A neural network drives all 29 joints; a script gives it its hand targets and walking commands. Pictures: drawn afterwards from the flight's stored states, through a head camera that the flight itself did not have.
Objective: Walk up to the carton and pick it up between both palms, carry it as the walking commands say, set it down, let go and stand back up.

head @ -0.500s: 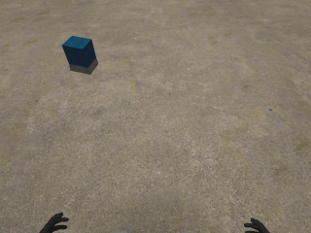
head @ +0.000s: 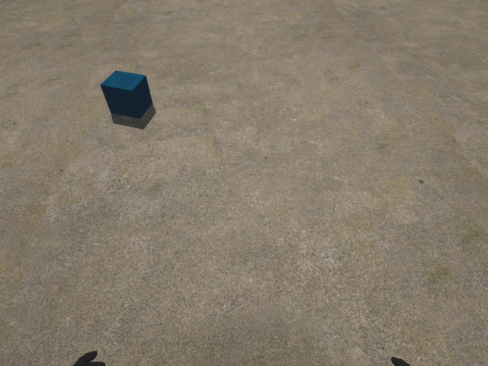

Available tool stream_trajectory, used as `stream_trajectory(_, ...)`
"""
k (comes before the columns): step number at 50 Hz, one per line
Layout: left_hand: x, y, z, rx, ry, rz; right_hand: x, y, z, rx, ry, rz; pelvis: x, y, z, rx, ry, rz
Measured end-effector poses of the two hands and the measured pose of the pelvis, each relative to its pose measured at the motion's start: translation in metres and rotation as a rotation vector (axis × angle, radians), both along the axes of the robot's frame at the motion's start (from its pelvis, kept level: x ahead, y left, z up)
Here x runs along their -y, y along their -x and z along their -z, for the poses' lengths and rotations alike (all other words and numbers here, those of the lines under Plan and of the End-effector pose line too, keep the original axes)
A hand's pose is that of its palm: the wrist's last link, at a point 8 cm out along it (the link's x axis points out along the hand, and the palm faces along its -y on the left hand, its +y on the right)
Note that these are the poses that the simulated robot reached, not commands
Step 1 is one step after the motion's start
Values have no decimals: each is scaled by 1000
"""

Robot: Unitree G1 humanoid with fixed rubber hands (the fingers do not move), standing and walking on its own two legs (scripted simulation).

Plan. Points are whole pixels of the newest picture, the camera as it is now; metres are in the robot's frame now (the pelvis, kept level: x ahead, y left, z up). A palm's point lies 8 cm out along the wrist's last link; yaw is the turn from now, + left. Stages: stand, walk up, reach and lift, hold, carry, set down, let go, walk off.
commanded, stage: stand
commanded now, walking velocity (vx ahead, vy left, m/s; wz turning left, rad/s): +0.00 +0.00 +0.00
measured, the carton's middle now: (128, 94) +1.77 +0.78 -0.66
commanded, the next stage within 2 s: walk up in 1.12 s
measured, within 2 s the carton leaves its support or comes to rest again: neither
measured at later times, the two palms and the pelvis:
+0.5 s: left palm out of the picture +0.08 +0.29 -0.11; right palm out of the picture +0.08 -0.29 -0.10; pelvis +0.00 +0.00 +0.01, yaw +0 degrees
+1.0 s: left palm out of the picture +0.08 +0.28 -0.11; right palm out of the picture +0.08 -0.30 -0.10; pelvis +0.00 -0.01 +0.01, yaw +0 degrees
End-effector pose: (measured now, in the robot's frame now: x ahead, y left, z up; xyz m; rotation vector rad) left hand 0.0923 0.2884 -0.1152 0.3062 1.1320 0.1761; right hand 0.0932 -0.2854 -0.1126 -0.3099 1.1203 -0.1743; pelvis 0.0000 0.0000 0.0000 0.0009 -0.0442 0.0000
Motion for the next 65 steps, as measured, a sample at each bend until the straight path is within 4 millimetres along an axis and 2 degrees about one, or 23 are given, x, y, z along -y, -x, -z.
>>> stream_trajectory(11,0,7,-3,-29,6,-9,3,10,-6,-38,3,21,0,0,-8,7,-1,0)
stream_trajectory(35,2,18,-7,-55,-2,-24,9,14,-9,-58,4,29,4,1,-13,3,-1,-3)
stream_trajectory(65,4,10,-9,-51,-7,-24,15,11,-9,-65,8,31,9,-4,-13,2,-1,-3)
